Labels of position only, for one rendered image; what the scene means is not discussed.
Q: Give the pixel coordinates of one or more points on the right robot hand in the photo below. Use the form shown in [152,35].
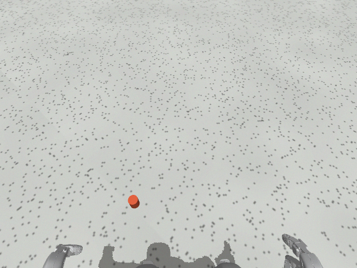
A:
[300,249]

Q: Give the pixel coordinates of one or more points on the left robot hand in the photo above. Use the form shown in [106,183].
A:
[57,259]

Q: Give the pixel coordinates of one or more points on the tin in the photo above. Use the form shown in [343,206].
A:
[133,201]

